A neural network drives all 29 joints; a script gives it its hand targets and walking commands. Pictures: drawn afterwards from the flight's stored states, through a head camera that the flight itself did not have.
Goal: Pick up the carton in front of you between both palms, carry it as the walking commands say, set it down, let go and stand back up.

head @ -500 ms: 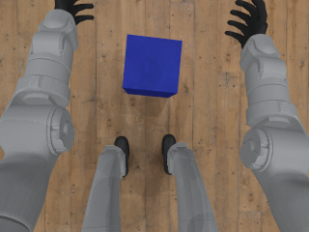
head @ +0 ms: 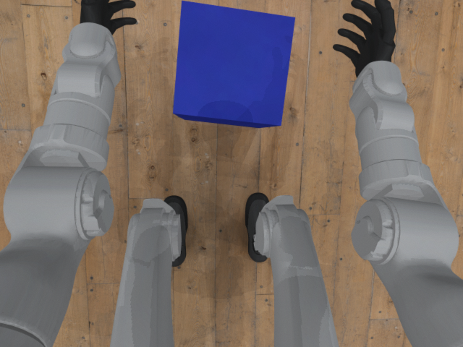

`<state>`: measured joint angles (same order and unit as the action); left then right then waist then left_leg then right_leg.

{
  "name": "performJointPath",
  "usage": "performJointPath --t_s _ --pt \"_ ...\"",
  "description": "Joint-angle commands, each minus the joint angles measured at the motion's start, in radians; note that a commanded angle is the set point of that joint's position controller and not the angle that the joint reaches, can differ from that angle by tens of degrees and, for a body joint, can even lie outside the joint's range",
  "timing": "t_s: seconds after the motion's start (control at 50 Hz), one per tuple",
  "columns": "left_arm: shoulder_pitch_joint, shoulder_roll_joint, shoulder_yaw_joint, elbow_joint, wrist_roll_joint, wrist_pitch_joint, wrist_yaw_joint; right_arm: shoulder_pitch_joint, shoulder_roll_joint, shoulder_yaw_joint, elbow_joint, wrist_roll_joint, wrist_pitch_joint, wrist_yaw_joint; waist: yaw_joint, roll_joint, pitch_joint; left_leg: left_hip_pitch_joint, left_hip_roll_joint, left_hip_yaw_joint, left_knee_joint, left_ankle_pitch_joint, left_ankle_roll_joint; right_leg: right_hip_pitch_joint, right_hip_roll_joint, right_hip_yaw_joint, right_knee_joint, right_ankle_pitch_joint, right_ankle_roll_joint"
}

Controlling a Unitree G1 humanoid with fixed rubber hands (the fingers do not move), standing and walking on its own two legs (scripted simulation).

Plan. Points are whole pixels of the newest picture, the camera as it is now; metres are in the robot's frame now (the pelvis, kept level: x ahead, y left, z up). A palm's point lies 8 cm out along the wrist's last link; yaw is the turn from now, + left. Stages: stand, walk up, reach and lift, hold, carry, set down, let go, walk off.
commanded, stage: reach and lift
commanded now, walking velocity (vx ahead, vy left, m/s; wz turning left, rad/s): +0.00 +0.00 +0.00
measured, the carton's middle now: (228, 78) +0.52 -0.02 -0.40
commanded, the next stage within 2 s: none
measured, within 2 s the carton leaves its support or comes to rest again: leaves its support in 1.40 s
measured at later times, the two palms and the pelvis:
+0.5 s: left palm (141, 64) +0.54 +0.16 -0.34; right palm (316, 84) +0.50 -0.21 -0.33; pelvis -0.04 +0.00 -0.15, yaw +0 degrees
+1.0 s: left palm (156, 62) +0.54 +0.13 -0.32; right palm (305, 79) +0.51 -0.18 -0.32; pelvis -0.03 +0.00 -0.15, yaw +0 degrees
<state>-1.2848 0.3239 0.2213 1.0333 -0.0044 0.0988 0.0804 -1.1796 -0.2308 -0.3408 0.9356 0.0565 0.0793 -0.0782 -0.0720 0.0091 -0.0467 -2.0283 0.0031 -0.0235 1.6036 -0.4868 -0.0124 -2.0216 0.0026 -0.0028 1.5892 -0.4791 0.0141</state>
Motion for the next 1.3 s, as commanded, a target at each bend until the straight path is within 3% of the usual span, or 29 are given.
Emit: performJointPath --t_s 0.0,0.06,0.08,0.14,0.2,0.22,0.28,0.32,0.36,0.38,0.48,0.56,0.58,0.66,0.74,0.76,0.82,0.84,0.96,0.98,1.02,1.04,1.06,1.1,1.12,1.2,1.24,1.26,1.28 --pt "-0.274 0.095 -0.051 -0.085 -0.087 -0.014 0.022 -0.222 -0.161 0.032 -0.041 0.040 -0.010 -0.020 -0.010 0.081 -1.061 0.601 -0.079 0.051 0.047 0.396 -0.030 0.469 0.065 -0.062 0.023 0.385 0.055" --pt "-0.354 0.152 -0.099 -0.095 -0.127 -0.012 0.037 -0.289 -0.193 0.081 -0.042 0.095 -0.011 -0.041 -0.010 0.079 -1.115 0.611 -0.070 0.051 0.107 0.356 -0.032 0.472 0.053 -0.073 0.116 0.358 0.053" --pt "-0.370 0.154 -0.119 -0.075 -0.149 -0.008 0.036 -0.313 -0.194 0.084 -0.061 0.107 -0.006 -0.049 -0.053 0.075 -1.081 0.603 -0.065 0.047 0.148 0.330 -0.020 0.443 0.052 -0.076 0.125 0.339 0.056" --pt "-0.466 0.196 -0.131 -0.088 -0.181 -0.003 0.041 -0.449 -0.231 0.122 -0.081 0.147 -0.003 -0.057 0.000 0.071 -1.095 0.596 -0.049 0.046 0.210 0.302 -0.015 0.410 0.038 -0.065 0.193 0.290 0.041" --pt "-0.508 0.205 -0.152 -0.078 -0.211 -0.001 0.044 -0.473 -0.251 0.152 -0.044 0.165 -0.005 -0.064 -0.031 0.026 -1.101 0.524 -0.047 0.059 0.266 0.238 -0.020 0.474 0.036 -0.074 0.255 0.269 0.042" --pt "-0.507 0.211 -0.156 -0.035 -0.214 0.002 0.042 -0.521 -0.259 0.155 -0.031 0.155 0.000 -0.069 0.001 0.008 -1.043 0.479 -0.039 0.049 0.280 0.223 -0.015 0.463 0.027 -0.066 0.277 0.258 0.039" --pt "-0.512 0.235 -0.180 0.031 -0.207 -0.012 0.036 -0.479 -0.216 0.179 0.048 0.185 -0.005 -0.069 -0.001 0.044 -0.978 0.458 -0.029 0.050 0.324 0.180 -0.004 0.419 0.028 -0.055 0.305 0.239 0.046" --pt "-0.511 0.219 -0.154 0.073 -0.209 -0.016 0.021 -0.518 -0.222 0.178 0.062 0.169 -0.016 -0.061 -0.008 -0.015 -0.852 0.356 -0.033 0.046 0.352 0.143 0.002 0.385 0.021 -0.038 0.310 0.183 0.043" --pt "-0.541 0.218 -0.195 0.055 -0.204 -0.036 0.020 -0.529 -0.232 0.142 0.113 0.167 -0.026 -0.058 -0.008 0.074 -0.885 0.371 -0.031 0.050 0.363 0.143 -0.014 0.374 0.021 -0.050 0.359 0.207 0.041" --pt "-0.568 0.219 -0.193 0.076 -0.216 -0.038 0.020 -0.550 -0.248 0.150 0.130 0.159 -0.029 -0.057 -0.038 0.062 -0.859 0.382 -0.018 0.028 0.394 0.153 -0.012 0.359 0.019 -0.041 0.367 0.198 0.033" --pt "-0.599 0.266 -0.230 0.094 -0.268 -0.059 0.029 -0.591 -0.252 0.208 0.097 0.216 -0.055 -0.070 -0.005 0.035 -0.898 0.446 -0.026 0.039 0.443 0.229 -0.018 0.422 0.019 -0.047 0.421 0.273 0.045" --pt "-0.657 0.253 -0.271 0.048 -0.284 -0.056 0.036 -0.616 -0.282 0.196 0.102 0.209 -0.049 -0.066 -0.031 0.105 -0.920 0.508 -0.018 0.034 0.491 0.283 -0.029 0.389 0.016 -0.042 0.454 0.299 0.032" --pt "-0.625 0.241 -0.240 0.077 -0.287 -0.057 0.035 -0.636 -0.266 0.241 0.068 0.229 -0.055 -0.065 -0.004 0.029 -0.930 0.447 -0.026 0.054 0.484 0.273 -0.020 0.459 0.024 -0.046 0.455 0.322 0.042" --pt "-0.597 0.198 -0.249 0.040 -0.287 -0.056 0.041 -0.564 -0.248 0.234 0.146 0.225 -0.047 -0.059 -0.006 0.073 -0.925 0.481 -0.035 0.070 0.495 0.298 -0.033 0.461 0.030 -0.043 0.451 0.326 0.031" --pt "-0.517 0.184 -0.199 0.097 -0.252 -0.052 0.045 -0.529 -0.223 0.232 0.166 0.193 -0.046 -0.060 0.008 0.007 -0.835 0.337 -0.044 0.060 0.472 0.241 -0.022 0.480 0.036 -0.032 0.447 0.325 0.036" --pt "-0.513 0.162 -0.220 0.080 -0.262 -0.055 0.036 -0.522 -0.222 0.221 0.144 0.193 -0.051 -0.055 -0.033 0.018 -0.812 0.349 -0.046 0.061 0.463 0.220 -0.021 0.418 0.032 -0.052 0.440 0.287 0.039" --pt "-0.542 0.176 -0.215 0.094 -0.250 -0.062 0.039 -0.541 -0.198 0.238 0.181 0.216 -0.050 -0.054 0.017 0.072 -0.839 0.395 -0.043 0.068 0.453 0.232 -0.026 0.418 0.032 -0.039 0.438 0.287 0.034" --pt "-0.551 0.141 -0.216 0.103 -0.263 -0.063 0.037 -0.555 -0.195 0.231 0.158 0.200 -0.057 -0.053 -0.047 0.040 -0.772 0.341 -0.045 0.049 0.445 0.208 -0.021 0.383 0.037 -0.048 0.431 0.273 0.032" --pt "-0.592 0.092 -0.218 0.120 -0.218 -0.066 0.038 -0.637 -0.110 0.259 0.155 0.180 -0.046 -0.048 0.022 0.024 -0.724 0.332 -0.065 0.052 0.417 0.165 -0.011 0.346 0.050 -0.034 0.405 0.209 0.042" --pt "-0.624 0.043 -0.224 0.129 -0.227 -0.060 0.030 -0.654 -0.070 0.265 0.164 0.175 -0.043 -0.040 -0.027 0.025 -0.692 0.318 -0.070 0.041 0.420 0.145 -0.013 0.364 0.042 -0.041 0.419 0.205 0.035" --pt "-0.670 -0.084 -0.209 0.121 -0.189 -0.053 0.008 -0.706 0.030 0.254 0.152 0.131 -0.036 -0.017 -0.007 0.034 -0.640 0.320 -0.081 0.043 0.427 0.128 -0.015 0.321 0.063 -0.038 0.420 0.173 0.031" --pt "-0.708 -0.289 -0.252 0.149 -0.194 -0.038 -0.032 -0.751 0.206 0.285 0.172 0.125 -0.027 0.020 -0.051 0.045 -0.637 0.352 -0.096 0.043 0.416 0.114 -0.013 0.340 0.083 -0.053 0.412 0.156 0.023" --pt "-0.747 -0.423 -0.244 0.147 -0.150 -0.029 -0.076 -0.800 0.397 0.300 0.164 0.107 -0.007 0.071 0.011 0.036 -0.587 0.332 -0.105 0.053 0.422 0.114 -0.009 0.305 0.084 -0.052 0.421 0.156 0.028" --pt "-0.751 -0.667 -0.219 0.112 -0.107 0.003 -0.158 -0.858 0.600 0.304 0.097 0.055 0.023 0.164 -0.028 0.031 -0.535 0.260 -0.112 0.051 0.433 0.089 -0.003 0.295 0.092 -0.060 0.433 0.146 0.017" --pt "-0.764 -0.766 -0.217 0.086 -0.075 0.015 -0.188 -0.888 0.699 0.293 0.067 0.036 0.043 0.207 0.012 0.043 -0.540 0.259 -0.125 0.066 0.430 0.098 0.002 0.275 0.099 -0.059 0.434 0.146 0.020" --pt "-0.772 -0.901 -0.218 -0.019 -0.078 0.057 -0.250 -0.853 0.841 0.305 0.036 0.039 0.106 0.277 0.026 0.018 -0.554 0.208 -0.130 0.097 0.450 0.117 0.013 0.285 0.109 -0.061 0.435 0.169 0.010" --pt "-0.783 -0.957 -0.231 -0.032 -0.096 0.084 -0.267 -0.864 0.850 0.291 -0.007 0.030 0.122 0.290 -0.015 0.048 -0.597 0.250 -0.122 0.087 0.450 0.085 0.019 0.243 0.105 -0.085 0.443 0.114 0.006" --pt "-0.800 -0.960 -0.259 -0.104 -0.123 0.079 -0.274 -0.892 0.875 0.332 -0.087 0.061 0.126 0.292 0.028 0.040 -0.679 0.287 -0.128 0.097 0.451 0.135 0.024 0.271 0.103 -0.082 0.444 0.148 -0.001" --pt "-0.834 -0.953 -0.300 -0.111 -0.148 0.089 -0.272 -0.872 0.880 0.376 -0.110 0.067 0.139 0.293 -0.045 0.019 -0.746 0.316 -0.118 0.089 0.467 0.145 0.019 0.315 0.102 -0.085 0.443 0.176 0.003"
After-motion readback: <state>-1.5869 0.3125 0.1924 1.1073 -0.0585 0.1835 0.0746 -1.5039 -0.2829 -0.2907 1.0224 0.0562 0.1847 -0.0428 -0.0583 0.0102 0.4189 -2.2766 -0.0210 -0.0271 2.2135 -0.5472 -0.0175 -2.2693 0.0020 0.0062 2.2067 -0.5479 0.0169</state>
